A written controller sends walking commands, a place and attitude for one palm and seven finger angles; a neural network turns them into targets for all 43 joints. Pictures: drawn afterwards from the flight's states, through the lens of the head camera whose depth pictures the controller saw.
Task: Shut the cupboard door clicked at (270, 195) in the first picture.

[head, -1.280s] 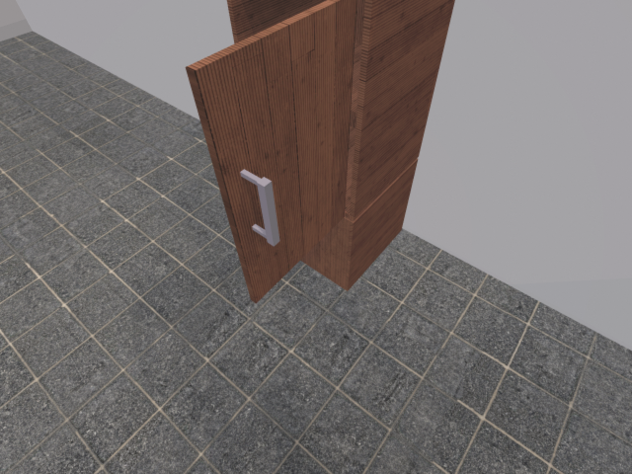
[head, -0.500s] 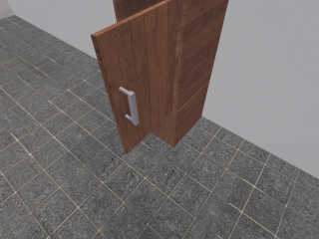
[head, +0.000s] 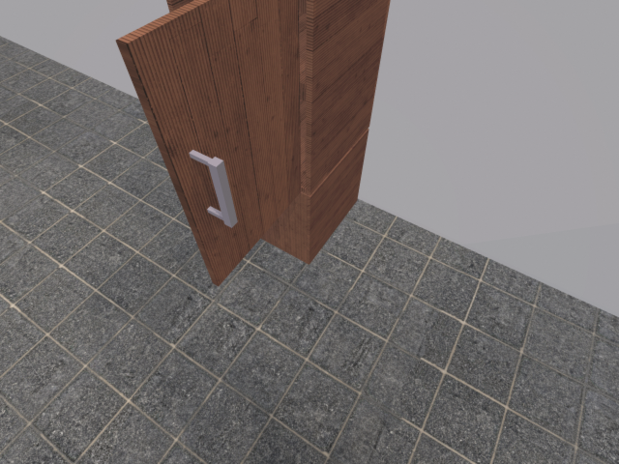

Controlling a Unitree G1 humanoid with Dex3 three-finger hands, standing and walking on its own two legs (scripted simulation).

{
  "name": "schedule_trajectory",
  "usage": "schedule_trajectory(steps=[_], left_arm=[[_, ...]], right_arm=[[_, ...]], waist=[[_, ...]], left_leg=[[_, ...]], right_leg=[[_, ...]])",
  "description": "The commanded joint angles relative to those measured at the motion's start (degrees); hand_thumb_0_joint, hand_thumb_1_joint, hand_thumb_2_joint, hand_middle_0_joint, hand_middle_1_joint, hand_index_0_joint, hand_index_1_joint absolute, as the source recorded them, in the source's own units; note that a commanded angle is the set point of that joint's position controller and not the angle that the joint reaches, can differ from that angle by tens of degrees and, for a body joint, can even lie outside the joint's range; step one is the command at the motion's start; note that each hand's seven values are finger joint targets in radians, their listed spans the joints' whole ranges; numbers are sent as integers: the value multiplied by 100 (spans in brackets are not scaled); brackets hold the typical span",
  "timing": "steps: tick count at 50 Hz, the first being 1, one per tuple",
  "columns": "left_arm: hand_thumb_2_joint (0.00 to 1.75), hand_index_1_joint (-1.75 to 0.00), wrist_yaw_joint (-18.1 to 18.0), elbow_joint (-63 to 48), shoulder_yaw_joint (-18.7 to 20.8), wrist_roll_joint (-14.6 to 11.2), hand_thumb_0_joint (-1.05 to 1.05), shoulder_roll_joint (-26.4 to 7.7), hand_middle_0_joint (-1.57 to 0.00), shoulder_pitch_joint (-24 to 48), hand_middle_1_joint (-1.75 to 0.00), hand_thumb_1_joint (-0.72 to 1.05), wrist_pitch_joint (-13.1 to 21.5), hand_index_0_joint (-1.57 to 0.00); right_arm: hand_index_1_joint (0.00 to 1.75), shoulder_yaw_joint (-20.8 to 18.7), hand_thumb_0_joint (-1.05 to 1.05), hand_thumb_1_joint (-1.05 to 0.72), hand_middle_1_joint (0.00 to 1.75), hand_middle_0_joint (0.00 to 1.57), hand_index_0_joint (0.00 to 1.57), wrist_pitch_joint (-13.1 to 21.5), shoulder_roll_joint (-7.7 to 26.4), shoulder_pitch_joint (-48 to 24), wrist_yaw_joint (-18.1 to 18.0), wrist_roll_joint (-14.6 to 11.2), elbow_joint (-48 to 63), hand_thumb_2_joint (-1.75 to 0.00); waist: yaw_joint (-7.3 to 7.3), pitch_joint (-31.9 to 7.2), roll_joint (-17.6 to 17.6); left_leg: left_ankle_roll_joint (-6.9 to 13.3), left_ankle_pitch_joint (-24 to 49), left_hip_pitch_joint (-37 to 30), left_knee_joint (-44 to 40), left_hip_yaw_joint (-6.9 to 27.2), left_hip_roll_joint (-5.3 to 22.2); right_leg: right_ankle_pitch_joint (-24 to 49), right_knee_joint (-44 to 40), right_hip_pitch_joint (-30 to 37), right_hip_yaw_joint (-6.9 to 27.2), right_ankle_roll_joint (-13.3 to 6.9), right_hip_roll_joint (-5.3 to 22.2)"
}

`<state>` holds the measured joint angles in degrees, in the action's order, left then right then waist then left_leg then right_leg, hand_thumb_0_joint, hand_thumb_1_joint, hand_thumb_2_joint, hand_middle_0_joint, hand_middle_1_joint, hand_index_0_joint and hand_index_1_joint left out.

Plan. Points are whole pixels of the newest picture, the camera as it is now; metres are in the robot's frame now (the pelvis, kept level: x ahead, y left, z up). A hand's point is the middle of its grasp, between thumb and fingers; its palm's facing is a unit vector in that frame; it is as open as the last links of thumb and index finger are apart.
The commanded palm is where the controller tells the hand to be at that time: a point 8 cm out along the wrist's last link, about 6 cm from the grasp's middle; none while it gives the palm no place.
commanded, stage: walk around to get in front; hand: left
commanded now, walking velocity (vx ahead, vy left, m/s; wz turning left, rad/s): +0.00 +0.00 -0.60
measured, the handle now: (215, 190) +0.55 +0.20 -0.02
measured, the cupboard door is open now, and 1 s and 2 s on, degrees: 91 91 91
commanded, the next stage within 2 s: none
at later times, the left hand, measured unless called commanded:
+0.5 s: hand out of the picture +0.10 +0.14 -0.16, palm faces -0.23 -0.93 -0.27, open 7.4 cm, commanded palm none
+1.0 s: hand (258, 403) +0.23 +0.10 -0.16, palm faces -0.56 -0.79 -0.25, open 7.4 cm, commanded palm none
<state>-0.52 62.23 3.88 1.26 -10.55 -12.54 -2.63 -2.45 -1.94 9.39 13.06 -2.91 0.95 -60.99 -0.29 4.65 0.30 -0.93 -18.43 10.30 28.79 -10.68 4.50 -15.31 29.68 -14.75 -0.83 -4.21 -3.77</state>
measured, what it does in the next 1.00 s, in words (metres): steps on the spot, turning right: left foot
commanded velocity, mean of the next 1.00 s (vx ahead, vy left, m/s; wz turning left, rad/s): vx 0.00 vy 0.00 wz -0.60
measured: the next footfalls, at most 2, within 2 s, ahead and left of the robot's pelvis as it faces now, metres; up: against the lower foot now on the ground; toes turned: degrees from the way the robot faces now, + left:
left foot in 0.70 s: +0.10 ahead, +0.09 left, +0.00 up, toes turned -25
right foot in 1.04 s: -0.04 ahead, -0.16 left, +0.00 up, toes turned -40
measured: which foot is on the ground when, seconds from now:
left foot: down 0.00-0.24, up 0.26-0.68, down 0.70-1.00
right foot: down 0.00-0.68, up 0.70-1.00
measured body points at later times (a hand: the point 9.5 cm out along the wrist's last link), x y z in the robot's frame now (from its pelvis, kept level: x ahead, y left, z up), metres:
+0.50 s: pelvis +0.00 -0.04 +0.00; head +0.06 -0.08 +0.45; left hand +0.11 +0.19 -0.14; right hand +0.07 -0.32 -0.14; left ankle +0.03 +0.12 -0.67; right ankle -0.01 -0.13 -0.74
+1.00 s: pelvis +0.02 -0.03 +0.00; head +0.09 -0.07 +0.44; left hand +0.25 +0.14 -0.14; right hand -0.09 -0.27 -0.14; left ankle +0.06 +0.10 -0.74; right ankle -0.07 -0.14 -0.71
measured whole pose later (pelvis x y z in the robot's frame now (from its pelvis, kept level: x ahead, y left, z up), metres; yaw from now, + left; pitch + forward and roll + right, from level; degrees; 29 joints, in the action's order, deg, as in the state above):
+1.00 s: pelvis +0.02 -0.03 +0.00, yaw -35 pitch +2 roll -2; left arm 2.4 51.5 5.0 1.2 -16.0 -7.4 -3.4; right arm -2.0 -1.2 12.5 13.6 -1.5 1.6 -51.4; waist -0.2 7.5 -0.6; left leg -2.8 -19.1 12.9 30.7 -8.0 8.4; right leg -23.8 44.0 -22.1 -2.6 2.3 1.1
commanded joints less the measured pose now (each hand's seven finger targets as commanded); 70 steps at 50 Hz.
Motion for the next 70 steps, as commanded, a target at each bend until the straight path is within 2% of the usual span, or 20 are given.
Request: schedule_trajectory(steps=[1,10,11,12,18,28,32,34,35,36,40,47,50,52,53,57,66,67,69,70], left_arm=[[90,-30,47,-764,180,21,0,-553,-20,396,-30,90,47,-20],[90,-30,160,-796,295,20,0,-723,-20,-445,-30,90,94,-20],[90,-30,71,-744,415,84,0,-1410,-20,-760,-30,90,203,-20],[90,-30,-14,-736,448,-1,0,-1743,-20,-912,-30,90,203,-20],[90,-30,-140,-1183,322,10,0,-1262,-20,-98,-30,90,229,-20],[90,-30,-67,-1283,378,58,0,-1340,-20,-265,-30,90,158,-20],[90,-30,-63,-1399,360,9,0,-1256,-20,176,-30,90,120,-20],[90,-30,44,-1589,237,-104,0,-731,-20,108,-30,90,110,-20],[90,-30,79,-1637,240,-12,0,-921,-20,373,-30,90,105,-20],[90,-30,116,-1677,263,8,0,-973,-20,358,-30,90,113,-20],[90,-30,241,-1458,260,0,0,-786,-20,192,-30,90,21,-20],[90,-30,323,-1629,114,-29,0,-658,-20,753,-30,90,70,-20],[90,-30,286,-1396,160,-36,0,-909,-20,98,-30,90,150,-20],[90,-30,84,-1105,412,22,0,-2087,-20,-844,-30,90,219,-20],[90,-30,1,-1063,381,-41,0,-2022,-20,-928,-30,90,210,-20],[90,-30,-86,-1408,239,-25,0,-1423,-20,145,-30,90,174,-20],[90,-30,-9,-1538,267,12,0,-1439,-20,557,-30,90,114,-20],[90,-30,5,-1595,247,-30,0,-1324,-20,687,-30,90,91,-20],[90,-30,90,-1800,138,-102,0,-776,-20,531,-30,90,44,-20],[90,-30,120,-1793,175,-30,0,-968,-20,681,-30,90,39,-20]], right_arm=[[30,-227,0,-90,30,20,20,125,1093,588,-95,92,277,-90],[30,-297,0,-90,30,20,20,78,1341,-296,46,85,822,-90],[30,-258,0,-90,30,20,20,53,974,-275,96,-3,1019,-90],[30,-219,0,-90,30,20,20,14,862,-597,109,-32,1259,-90],[30,-197,0,-90,30,20,20,-50,750,-774,125,-38,1182,-90],[30,-180,0,-90,30,20,20,44,754,-1171,72,-107,1505,-90],[30,-187,0,-90,30,20,20,142,838,-395,20,-133,1317,-90],[30,-326,0,-90,30,20,20,256,1696,-50,-26,13,1327,-90],[30,-317,0,-90,30,20,20,197,1810,11,-53,47,1340,-90],[30,-235,0,-90,30,20,20,179,1580,-201,-56,79,1482,-90],[30,-112,0,-90,30,20,20,223,1197,-366,-36,103,1537,-90],[30,-259,0,-90,30,20,20,168,1511,264,60,105,1277,-90],[30,-314,0,-90,30,20,20,146,1606,160,109,24,1291,-90],[30,-140,0,-90,30,20,20,135,887,-426,159,-65,1731,-90],[30,-129,0,-90,30,20,20,71,1044,-445,87,-77,1685,-90],[30,-166,0,-90,30,20,20,17,1000,-412,131,-59,1401,-90],[30,-169,0,-90,30,20,20,104,834,157,110,-94,1278,-90],[30,-188,0,-90,30,20,20,153,963,455,82,-78,1174,-90],[30,-339,0,-90,30,20,20,248,1924,764,33,71,1208,-90],[30,-303,0,-90,30,20,20,221,1899,644,21,108,1267,-90]], waist=[[-157,-284,-1445],[510,-453,-254],[614,-633,1627],[703,-544,2076],[182,-850,456],[287,-721,747],[-138,-961,544],[-217,-1074,-1850],[-285,-729,-1581],[-109,-490,-881],[139,-620,-1263],[-198,-736,-1405],[185,-990,-917],[700,-1173,1886],[706,-1177,1653],[183,-810,1242],[-191,-703,754],[-365,-752,494],[-371,-820,-2158],[-364,-645,-1335]], left_leg=[[1026,1778,-696,-1339,1676,2082],[224,1814,224,867,-89,1238],[-129,-41,1359,2351,-345,434],[-263,-2086,2059,3545,275,-128],[-320,-666,1977,3695,1138,9],[-256,-681,1489,1896,1219,-365],[-171,351,-126,-152,1260,-363],[576,1120,-1482,-1450,3447,1899],[1081,1946,-804,-1352,3642,2460],[1239,2156,-203,-1260,3245,2330],[793,3618,-448,-709,1405,1222],[664,3475,-668,-330,855,1330],[204,2977,-78,711,490,1138],[-371,-1996,2456,3196,101,-57],[-283,-2018,2547,3754,984,108],[-402,-833,2228,3582,1011,168],[-312,138,351,623,828,-326],[-261,619,-370,-121,862,-195],[769,1152,-800,-1461,3588,2347],[1137,1230,-139,-1428,3538,2537]], right_leg=[[-1153,2196,-1342,78,251,324],[586,-15,539,-273,300,484],[2241,-890,1282,1652,-154,1591],[3960,-1023,1189,3021,-818,2461],[3079,-680,840,2172,-745,1628],[2887,-689,736,2751,-755,1416],[2346,-205,-113,2648,-270,1017],[-1454,1535,-1940,1092,420,-261],[-2097,2762,-1976,685,582,-8],[-1805,3292,-1784,657,652,238],[-1106,3926,-1843,265,785,372],[-1066,1451,-890,-452,655,360],[505,-417,710,-459,443,332],[4818,-630,2283,2515,-622,2657],[4629,-591,2023,2371,-983,2703],[3755,-517,1137,1515,-660,1688],[2081,-301,-180,2021,-375,1277],[1570,-54,-701,1854,-134,1054],[-2164,2364,-1923,348,554,-123],[-2138,3395,-1696,627,530,214]])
